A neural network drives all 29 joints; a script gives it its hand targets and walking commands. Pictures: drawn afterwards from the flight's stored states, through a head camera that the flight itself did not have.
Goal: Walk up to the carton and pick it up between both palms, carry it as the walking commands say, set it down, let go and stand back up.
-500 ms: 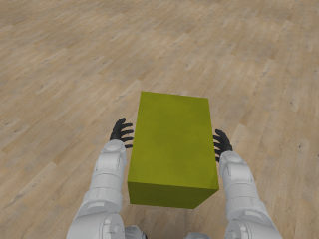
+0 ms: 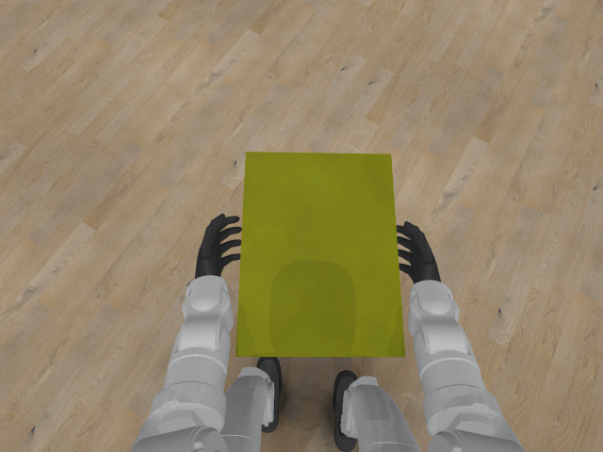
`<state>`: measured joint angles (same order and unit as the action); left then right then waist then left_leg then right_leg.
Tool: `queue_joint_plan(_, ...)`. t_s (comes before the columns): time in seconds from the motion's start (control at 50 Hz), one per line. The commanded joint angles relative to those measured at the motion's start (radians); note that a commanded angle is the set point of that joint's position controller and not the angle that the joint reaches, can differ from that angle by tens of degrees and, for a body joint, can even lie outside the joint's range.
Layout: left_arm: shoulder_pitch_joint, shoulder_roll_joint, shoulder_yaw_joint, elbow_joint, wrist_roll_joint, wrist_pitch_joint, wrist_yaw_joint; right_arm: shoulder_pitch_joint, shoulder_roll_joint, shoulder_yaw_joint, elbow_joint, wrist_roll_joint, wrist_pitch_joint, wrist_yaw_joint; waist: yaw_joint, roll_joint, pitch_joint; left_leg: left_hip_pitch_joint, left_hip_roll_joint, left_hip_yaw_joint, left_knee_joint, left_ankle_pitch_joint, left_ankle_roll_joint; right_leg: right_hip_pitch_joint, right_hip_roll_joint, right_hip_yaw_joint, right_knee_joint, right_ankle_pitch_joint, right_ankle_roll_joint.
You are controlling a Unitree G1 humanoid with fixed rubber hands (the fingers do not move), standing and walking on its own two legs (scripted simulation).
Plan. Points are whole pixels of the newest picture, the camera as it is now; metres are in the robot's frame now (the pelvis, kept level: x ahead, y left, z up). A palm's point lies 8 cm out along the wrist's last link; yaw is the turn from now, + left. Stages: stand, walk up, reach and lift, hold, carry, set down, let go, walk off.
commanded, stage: set down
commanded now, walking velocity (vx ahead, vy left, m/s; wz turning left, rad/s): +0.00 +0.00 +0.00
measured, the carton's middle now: (314, 262) +0.37 +0.00 -0.17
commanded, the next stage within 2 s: none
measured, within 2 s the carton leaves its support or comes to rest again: neither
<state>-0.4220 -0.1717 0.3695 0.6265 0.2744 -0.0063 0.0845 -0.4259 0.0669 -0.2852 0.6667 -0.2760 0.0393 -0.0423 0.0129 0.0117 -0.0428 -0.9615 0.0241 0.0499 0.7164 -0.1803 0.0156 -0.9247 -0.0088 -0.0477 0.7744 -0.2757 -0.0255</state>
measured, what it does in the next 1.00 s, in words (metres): lowers itself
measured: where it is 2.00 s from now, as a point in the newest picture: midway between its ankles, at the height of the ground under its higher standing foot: (306, 415)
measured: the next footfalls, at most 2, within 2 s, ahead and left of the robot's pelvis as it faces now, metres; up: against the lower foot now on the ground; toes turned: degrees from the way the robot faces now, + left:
none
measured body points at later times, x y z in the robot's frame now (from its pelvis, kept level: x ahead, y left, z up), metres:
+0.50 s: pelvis -0.05 +0.01 -0.05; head +0.23 +0.00 +0.30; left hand +0.38 +0.15 -0.18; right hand +0.38 -0.15 -0.19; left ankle +0.08 +0.12 -0.70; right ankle +0.04 -0.11 -0.70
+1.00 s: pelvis -0.04 -0.01 -0.10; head +0.30 -0.01 +0.20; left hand +0.40 +0.14 -0.28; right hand +0.41 -0.16 -0.28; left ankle +0.08 +0.12 -0.70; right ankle +0.04 -0.11 -0.70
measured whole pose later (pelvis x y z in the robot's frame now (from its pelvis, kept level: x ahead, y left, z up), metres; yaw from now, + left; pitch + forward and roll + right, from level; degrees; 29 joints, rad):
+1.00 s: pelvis -0.04 -0.01 -0.10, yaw +0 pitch +35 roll +0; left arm -0.87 -0.03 0.25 0.69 0.05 -0.02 0.31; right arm -0.92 -0.11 -0.15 0.74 -0.03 0.00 -0.24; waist 0.01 0.01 0.25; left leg -1.51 0.03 0.02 1.22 -0.31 0.01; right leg -1.48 0.00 -0.04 1.28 -0.41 -0.03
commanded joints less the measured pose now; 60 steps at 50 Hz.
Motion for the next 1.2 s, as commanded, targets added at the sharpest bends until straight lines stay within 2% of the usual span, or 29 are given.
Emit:
queue_joint_plan(0.0, -0.471, -0.227, -0.458, -0.119, -0.162, -0.084, 0.019, -0.561, 0.262, 0.390, -0.175, 0.197, -0.152, -0.006, 0.023, -0.056, -0.666, 0.382, -0.108, -0.075, 0.157, 0.179, 0.017, 0.095, 0.109, 0.098, 0.057, 0.144, 0.000)
queue_joint_plan(0.04, -0.457, -0.071, -0.404, -0.084, -0.186, -0.085, 0.067, -0.559, 0.128, 0.350, -0.150, 0.211, -0.151, -0.053, 0.038, -0.069, -0.590, 0.351, -0.105, -0.055, 0.160, 0.067, 0.021, 0.102, 0.106, 0.091, 0.053, 0.036, -0.004)
queue_joint_plan(0.08, -0.440, -0.012, -0.354, -0.034, -0.201, -0.074, 0.098, -0.590, 0.045, 0.321, -0.130, 0.224, -0.141, -0.079, 0.046, -0.090, -0.531, 0.318, -0.103, -0.048, 0.159, -0.035, 0.026, 0.104, 0.102, 0.083, 0.053, -0.058, -0.012)
queue_joint_plan(0.12, -0.486, 0.023, -0.319, -0.014, -0.212, -0.058, 0.110, -0.609, 0.032, 0.299, -0.059, 0.233, -0.118, -0.094, 0.037, -0.090, -0.494, 0.285, -0.103, -0.045, 0.169, -0.123, 0.029, 0.103, 0.097, 0.075, 0.056, -0.126, -0.018)
queue_joint_plan(0.14, -0.513, 0.028, -0.318, -0.010, -0.220, -0.054, 0.112, -0.611, 0.036, 0.291, -0.021, 0.231, -0.112, -0.101, 0.019, -0.086, -0.485, 0.275, -0.105, -0.051, 0.176, -0.157, 0.029, 0.097, 0.096, 0.073, 0.059, -0.149, -0.023)
queue_joint_plan(0.2, -0.608, 0.053, -0.317, -0.011, -0.222, -0.057, 0.118, -0.690, 0.027, 0.283, 0.018, 0.243, -0.114, -0.107, 0.002, -0.059, -0.473, 0.225, -0.113, -0.065, 0.213, -0.202, 0.026, 0.051, 0.095, 0.077, 0.095, -0.164, -0.028)
queue_joint_plan(0.24, -0.671, 0.045, -0.346, -0.049, -0.246, -0.069, 0.125, -0.744, 0.021, 0.281, -0.002, 0.258, -0.127, -0.112, -0.015, -0.041, -0.516, 0.221, -0.119, -0.080, 0.242, -0.174, 0.021, 0.027, 0.097, 0.078, 0.131, -0.138, -0.030)
queue_joint_plan(0.26, -0.704, 0.049, -0.367, -0.079, -0.262, -0.074, 0.126, -0.747, 0.020, 0.272, -0.007, 0.262, -0.129, -0.116, -0.035, -0.035, -0.561, 0.223, -0.120, -0.078, 0.259, -0.155, 0.017, 0.038, 0.099, 0.074, 0.141, -0.119, -0.030)
queue_joint_plan(0.3, -0.730, 0.053, -0.370, -0.088, -0.280, -0.071, 0.132, -0.775, 0.001, 0.267, -0.008, 0.267, -0.126, -0.120, -0.038, -0.019, -0.622, 0.230, -0.123, -0.083, 0.285, -0.120, 0.011, 0.028, 0.101, 0.072, 0.173, -0.094, -0.027)
queue_joint_plan(0.32, -0.744, 0.048, -0.364, -0.090, -0.283, -0.067, 0.138, -0.813, -0.015, 0.268, -0.027, 0.273, -0.126, -0.120, -0.027, -0.007, -0.649, 0.230, -0.127, -0.081, 0.299, -0.111, 0.009, 0.019, 0.102, 0.076, 0.187, -0.096, -0.028)
queue_joint_plan(0.34, -0.765, 0.042, -0.390, -0.113, -0.303, -0.064, 0.143, -0.826, -0.009, 0.279, -0.048, 0.283, -0.123, -0.122, -0.041, -0.014, -0.705, 0.251, -0.127, -0.087, 0.311, -0.085, 0.005, 0.021, 0.107, 0.066, 0.206, -0.071, -0.024)
queue_joint_plan(0.42, -0.775, 0.019, -0.423, -0.129, -0.330, -0.045, 0.163, -0.864, -0.038, 0.311, -0.113, 0.313, -0.112, -0.123, -0.035, -0.002, -0.905, 0.319, -0.131, -0.093, 0.349, 0.025, -0.002, 0.028, 0.115, 0.061, 0.261, 0.007, -0.020)
queue_joint_plan(0.5, -0.776, -0.015, -0.448, -0.117, -0.340, -0.035, 0.168, -0.868, -0.045, 0.342, -0.137, 0.339, -0.106, -0.111, -0.033, -0.013, -0.962, 0.328, -0.134, -0.115, 0.377, 0.112, -0.005, -0.024, 0.123, 0.066, 0.303, 0.066, -0.020)
queue_joint_plan(0.6, -0.697, -0.036, -0.379, 0.002, -0.266, -0.050, 0.157, -0.813, -0.025, 0.321, -0.028, 0.316, -0.121, -0.078, -0.009, -0.017, -0.847, 0.203, -0.144, -0.129, 0.420, 0.189, -0.014, -0.188, 0.136, 0.086, 0.343, 0.125, -0.011)
queue_joint_plan(0.64, -0.688, -0.046, -0.360, 0.016, -0.242, -0.062, 0.150, -0.774, -0.017, 0.297, 0.024, 0.301, -0.128, -0.072, -0.021, -0.010, -0.829, 0.146, -0.146, -0.129, 0.445, 0.224, -0.018, -0.238, 0.143, 0.087, 0.360, 0.162, -0.005)
queue_joint_plan(0.68, -0.676, -0.050, -0.337, 0.023, -0.224, -0.070, 0.145, -0.771, -0.010, 0.291, 0.021, 0.288, -0.135, -0.069, -0.019, -0.029, -0.839, 0.113, -0.148, -0.129, 0.470, 0.266, -0.018, -0.262, 0.151, 0.091, 0.375, 0.198, 0.001)
queue_joint_plan(0.7, -0.671, -0.050, -0.331, 0.024, -0.217, -0.072, 0.142, -0.793, -0.004, 0.298, 0.002, 0.298, -0.137, -0.067, 0.001, -0.021, -0.871, 0.103, -0.147, -0.126, 0.488, 0.295, -0.016, -0.266, 0.155, 0.096, 0.391, 0.219, 0.006)
queue_joint_plan(0.72, -0.679, -0.052, -0.335, 0.013, -0.222, -0.074, 0.141, -0.797, -0.004, 0.298, -0.016, 0.297, -0.139, -0.069, -0.008, -0.033, -0.890, 0.096, -0.147, -0.124, 0.499, 0.306, -0.014, -0.269, 0.159, 0.092, 0.395, 0.229, 0.010)
queue_joint_plan(0.74, -0.688, -0.042, -0.327, 0.003, -0.221, -0.076, 0.141, -0.807, 0.001, 0.305, -0.021, 0.303, -0.137, -0.071, 0.002, -0.039, -0.913, 0.077, -0.146, -0.118, 0.512, 0.305, -0.013, -0.268, 0.161, 0.097, 0.404, 0.231, 0.014)
queue_joint_plan(0.76, -0.689, -0.035, -0.332, -0.023, -0.228, -0.081, 0.144, -0.799, -0.006, 0.313, -0.047, 0.304, -0.140, -0.079, -0.002, -0.054, -0.963, 0.075, -0.150, -0.111, 0.531, 0.336, -0.011, -0.245, 0.165, 0.095, 0.417, 0.266, 0.018)
queue_joint_plan(0.84, -0.751, 0.042, -0.362, -0.136, -0.277, -0.085, 0.155, -0.881, -0.035, 0.362, -0.190, 0.359, -0.132, -0.106, 0.018, -0.081, -1.165, 0.091, -0.152, -0.084, 0.579, 0.397, 0.005, -0.143, 0.173, 0.101, 0.456, 0.343, 0.030)
queue_joint_plan(0.9, -0.838, 0.092, -0.389, -0.236, -0.325, -0.079, 0.158, -0.946, -0.060, 0.406, -0.271, 0.396, -0.116, -0.127, 0.020, -0.103, -1.286, 0.070, -0.153, -0.059, 0.612, 0.379, 0.012, -0.034, 0.164, 0.103, 0.485, 0.380, 0.034)
queue_joint_plan(0.94, -0.912, 0.143, -0.374, -0.254, -0.344, -0.068, 0.161, -0.970, -0.087, 0.385, -0.242, 0.384, -0.094, -0.143, -0.001, -0.107, -1.279, 0.026, -0.153, -0.052, 0.627, 0.288, 0.011, -0.020, 0.158, 0.099, 0.497, 0.319, 0.032)
queue_joint_plan(0.96, -0.938, 0.148, -0.365, -0.248, -0.348, -0.058, 0.161, -1.004, -0.101, 0.386, -0.241, 0.393, -0.085, -0.147, 0.012, -0.091, -1.279, 0.023, -0.151, -0.045, 0.637, 0.264, 0.009, -0.027, 0.154, 0.099, 0.510, 0.289, 0.027)
queue_joint_plan(1.04, -1.032, 0.180, -0.358, -0.247, -0.380, -0.032, 0.167, -1.097, -0.137, 0.401, -0.221, 0.417, -0.052, -0.151, 0.026, -0.076, -1.333, 0.031, -0.149, -0.038, 0.681, 0.215, 0.005, -0.046, 0.151, 0.084, 0.562, 0.223, 0.019)
queue_joint_plan(1.08, -1.080, 0.178, -0.360, -0.263, -0.405, -0.009, 0.176, -1.185, -0.168, 0.415, -0.267, 0.446, -0.037, -0.156, 0.037, -0.078, -1.426, 0.085, -0.144, -0.039, 0.703, 0.194, 0.006, -0.023, 0.147, 0.075, 0.589, 0.180, 0.012)
queue_joint_plan(1.14, -1.178, 0.189, -0.356, -0.246, -0.430, 0.041, 0.193, -1.294, -0.207, 0.417, -0.249, 0.478, 0.004, -0.159, 0.037, -0.073, -1.469, 0.121, -0.134, -0.041, 0.735, 0.111, 0.006, -0.045, 0.136, 0.049, 0.629, 0.074, 0.004)
queue_joint_plan(1.16, -1.211, 0.177, -0.359, -0.236, -0.445, 0.060, 0.198, -1.330, -0.225, 0.415, -0.249, 0.483, 0.016, -0.161, 0.028, -0.070, -1.500, 0.140, -0.131, -0.047, 0.746, 0.089, 0.005, -0.049, 0.132, 0.040, 0.645, 0.045, -0.003)
queue_joint_plan(1.18, -1.243, 0.183, -0.362, -0.232, -0.449, 0.079, 0.204, -1.366, -0.236, 0.417, -0.248, 0.494, 0.029, -0.162, 0.034, -0.065, -1.530, 0.165, -0.127, -0.050, 0.755, 0.074, 0.004, -0.052, 0.126, 0.035, 0.659, 0.026, -0.007)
